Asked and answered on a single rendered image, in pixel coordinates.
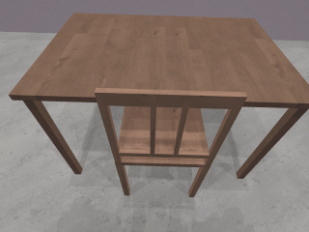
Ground table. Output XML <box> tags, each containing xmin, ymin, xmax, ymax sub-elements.
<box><xmin>9</xmin><ymin>13</ymin><xmax>309</xmax><ymax>179</ymax></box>

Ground chair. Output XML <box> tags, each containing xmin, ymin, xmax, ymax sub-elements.
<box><xmin>94</xmin><ymin>88</ymin><xmax>247</xmax><ymax>197</ymax></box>

